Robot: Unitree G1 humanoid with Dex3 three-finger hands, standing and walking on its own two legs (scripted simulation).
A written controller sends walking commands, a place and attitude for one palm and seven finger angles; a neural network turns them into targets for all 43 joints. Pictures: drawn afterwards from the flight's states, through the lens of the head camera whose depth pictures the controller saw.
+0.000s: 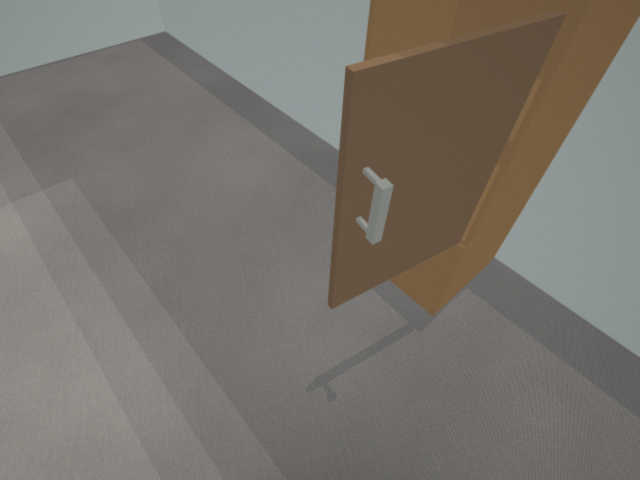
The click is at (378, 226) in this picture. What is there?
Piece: cupboard door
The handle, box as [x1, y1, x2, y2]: [356, 167, 393, 244]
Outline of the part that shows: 363,168 363,173 375,185 368,222 367,223 360,216 356,218 356,221 366,232 366,238 372,244 381,239 393,185 385,178 381,179 368,167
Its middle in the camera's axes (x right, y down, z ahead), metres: +0.09 -0.05 +0.67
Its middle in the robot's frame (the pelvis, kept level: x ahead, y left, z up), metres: +0.54 -0.06 +0.00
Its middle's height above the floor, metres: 0.78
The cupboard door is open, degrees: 79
